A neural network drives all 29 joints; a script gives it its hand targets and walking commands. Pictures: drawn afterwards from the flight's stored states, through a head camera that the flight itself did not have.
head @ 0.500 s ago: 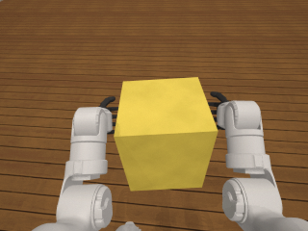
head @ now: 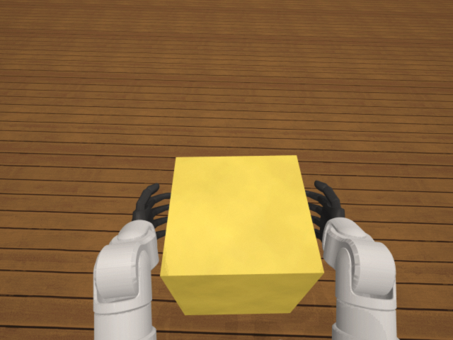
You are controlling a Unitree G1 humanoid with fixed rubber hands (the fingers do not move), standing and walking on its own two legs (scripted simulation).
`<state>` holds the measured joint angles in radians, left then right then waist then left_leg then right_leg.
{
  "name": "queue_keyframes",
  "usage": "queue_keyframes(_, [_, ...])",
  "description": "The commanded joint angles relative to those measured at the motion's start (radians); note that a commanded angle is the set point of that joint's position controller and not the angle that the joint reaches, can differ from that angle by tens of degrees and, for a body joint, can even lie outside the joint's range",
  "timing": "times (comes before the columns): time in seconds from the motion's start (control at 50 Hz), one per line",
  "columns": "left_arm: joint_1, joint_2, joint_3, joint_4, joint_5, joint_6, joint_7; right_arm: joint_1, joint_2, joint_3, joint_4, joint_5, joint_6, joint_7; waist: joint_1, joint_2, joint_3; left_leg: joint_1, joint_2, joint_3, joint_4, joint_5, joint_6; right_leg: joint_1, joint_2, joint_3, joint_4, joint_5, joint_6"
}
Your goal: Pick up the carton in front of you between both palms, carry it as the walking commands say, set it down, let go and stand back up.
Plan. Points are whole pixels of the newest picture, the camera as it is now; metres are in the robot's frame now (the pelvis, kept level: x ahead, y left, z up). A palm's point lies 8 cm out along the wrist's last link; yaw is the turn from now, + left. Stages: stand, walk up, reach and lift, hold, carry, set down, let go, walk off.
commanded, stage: carry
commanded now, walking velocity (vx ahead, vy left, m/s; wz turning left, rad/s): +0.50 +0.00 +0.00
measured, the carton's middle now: (236, 240) +0.29 +0.00 +0.01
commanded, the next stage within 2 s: none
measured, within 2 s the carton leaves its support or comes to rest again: neither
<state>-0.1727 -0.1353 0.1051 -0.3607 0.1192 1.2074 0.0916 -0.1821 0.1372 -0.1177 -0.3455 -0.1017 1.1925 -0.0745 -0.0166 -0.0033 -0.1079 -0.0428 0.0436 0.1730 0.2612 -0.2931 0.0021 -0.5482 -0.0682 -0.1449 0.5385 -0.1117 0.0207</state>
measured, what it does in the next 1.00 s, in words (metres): walks ahead: right foot, then left foot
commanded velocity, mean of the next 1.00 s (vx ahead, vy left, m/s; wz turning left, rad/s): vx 0.50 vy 0.00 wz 0.00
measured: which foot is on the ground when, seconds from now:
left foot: down 0.00-0.10, up 0.12-0.54, down 0.56-1.00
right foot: up 0.00-0.06, down 0.08-0.60, up 0.62-1.00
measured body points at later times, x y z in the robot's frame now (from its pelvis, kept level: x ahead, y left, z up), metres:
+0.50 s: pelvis +0.31 -0.01 -0.01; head +0.27 -0.01 +0.44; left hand +0.57 +0.16 +0.09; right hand +0.59 -0.14 +0.09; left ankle +0.46 +0.13 -0.72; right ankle +0.18 -0.11 -0.75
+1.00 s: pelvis +0.64 +0.01 -0.01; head +0.62 +0.01 +0.44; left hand +0.91 +0.16 +0.08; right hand +0.92 -0.14 +0.08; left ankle +0.49 +0.11 -0.75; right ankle +0.79 -0.11 -0.73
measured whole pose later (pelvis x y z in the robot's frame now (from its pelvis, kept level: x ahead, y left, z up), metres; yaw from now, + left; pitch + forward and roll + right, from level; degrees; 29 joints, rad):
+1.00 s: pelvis +0.64 +0.01 -0.01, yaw +1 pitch +4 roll +0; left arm -0.11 -0.13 0.08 -0.40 0.12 1.22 0.09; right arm -0.12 0.13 -0.08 -0.38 -0.11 1.20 -0.08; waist -0.01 -0.01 -0.14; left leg 0.06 0.06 0.22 0.24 -0.35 -0.04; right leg -0.55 -0.09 -0.18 0.50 -0.04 0.00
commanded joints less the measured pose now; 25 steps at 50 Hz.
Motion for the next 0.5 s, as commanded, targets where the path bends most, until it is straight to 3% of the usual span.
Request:
queue_keyframes(0.0, [-0.427, -0.881, -0.704, -0.027, -0.381, 0.020, -0.242, -0.401, 0.872, 0.694, -0.019, 0.382, 0.035, 0.253, -0.002, 0.167, -0.183, 0.096, 0.197, -0.064, 0.011, 0.458, 0.072, 0.126, 0.032, -0.066, -0.089, 0.075, -0.019])
queue_keyframes(0.04, [-0.412, -0.849, -0.683, 0.012, -0.381, 0.035, -0.250, -0.409, 0.836, 0.695, 0.000, 0.380, 0.050, 0.252, 0.017, 0.120, -0.192, -0.032, 0.154, 0.009, 0.195, 0.460, 0.036, 0.353, 0.072, -0.127, -0.113, -0.008, -0.040])
queue_keyframes(0.06, [-0.410, -0.838, -0.670, 0.035, -0.379, 0.041, -0.252, -0.412, 0.813, 0.693, 0.012, 0.378, 0.057, 0.251, 0.028, 0.076, -0.230, -0.166, 0.127, 0.033, 0.351, 0.379, 0.006, 0.529, 0.012, -0.048, -0.095, -0.073, -0.056])
queue_keyframes(0.08, [-0.407, -0.816, -0.650, 0.069, -0.365, 0.041, -0.254, -0.454, 0.803, 0.701, 0.002, 0.386, 0.069, 0.250, 0.043, -0.150, -0.274, -0.409, 0.035, 0.035, 0.643, 0.165, -0.042, 0.684, -0.232, 0.373, -0.203, -0.226, -0.157])
queue_keyframes(0.1, [-0.399, -0.829, -0.642, 0.099, -0.363, 0.037, -0.254, -0.476, 0.814, 0.709, 0.004, 0.393, 0.076, 0.251, 0.049, -0.321, -0.273, -0.635, -0.050, -0.022, 0.847, -0.186, -0.046, 0.781, -0.354, 0.660, -0.310, -0.167, -0.259])
queue_keyframes(0.12, [-0.413, -0.858, -0.649, 0.085, -0.377, 0.035, -0.255, -0.488, 0.842, 0.717, 0.022, 0.398, 0.070, 0.254, 0.038, -0.236, -0.254, -0.702, 0.007, -0.121, 0.965, -0.222, -0.014, 0.748, -0.368, 0.627, -0.303, -0.072, -0.267])
queue_keyframes(0.14, [-0.438, -0.896, -0.661, 0.074, -0.391, 0.029, -0.258, -0.492, 0.870, 0.713, 0.028, 0.402, 0.061, 0.257, 0.037, -0.156, -0.259, -0.695, 0.049, -0.153, 0.991, -0.196, 0.006, 0.684, -0.339, 0.543, -0.285, -0.027, -0.249])
queue_keyframes(0.16, [-0.468, -0.924, -0.674, 0.055, -0.402, 0.021, -0.262, -0.496, 0.901, 0.715, 0.029, 0.406, 0.049, 0.258, 0.031, -0.078, -0.248, -0.676, 0.086, -0.169, 0.952, -0.133, 0.012, 0.611, -0.314, 0.457, -0.297, -0.062, -0.214])
queue_keyframes(0.18, [-0.495, -0.948, -0.688, 0.036, -0.415, 0.012, -0.266, -0.494, 0.923, 0.718, 0.028, 0.405, 0.038, 0.256, 0.025, -0.047, -0.239, -0.636, 0.111, -0.183, 0.874, -0.070, 0.009, 0.537, -0.289, 0.381, -0.332, -0.132, -0.176])
queue_keyframes(0.22, [-0.523, -0.963, -0.707, 0.015, -0.435, -0.004, -0.273, -0.497, 0.950, 0.732, 0.016, 0.398, 0.020, 0.248, 0.024, -0.089, -0.228, -0.581, 0.103, -0.140, 0.757, 0.019, -0.003, 0.462, -0.251, 0.265, -0.387, -0.215, -0.148])
queue_keyframes(0.28, [-0.506, -0.933, -0.723, -0.011, -0.452, -0.011, -0.276, -0.455, 0.942, 0.729, 0.005, 0.380, 0.006, 0.231, 0.025, -0.106, -0.199, -0.583, 0.096, -0.094, 0.564, 0.106, -0.032, 0.456, -0.233, 0.180, -0.436, -0.213, -0.160])
queue_keyframes(0.4, [-0.428, -0.861, -0.704, -0.026, -0.427, 0.012, -0.268, -0.386, 0.877, 0.715, -0.014, 0.365, 0.028, 0.221, 0.033, -0.107, -0.125, -0.565, 0.057, -0.012, 0.307, 0.263, -0.027, 0.555, -0.189, 0.060, -0.404, 0.031, -0.138])
queue_keyframes(0.48, [-0.413, -0.835, -0.688, 0.001, -0.407, 0.030, -0.261, -0.402, 0.848, 0.711, -0.012, 0.376, 0.050, 0.229, 0.038, -0.141, -0.080, -0.510, 0.036, 0.030, 0.224, 0.256, 0.002, 0.615, -0.182, 0.025, -0.328, 0.175, -0.117])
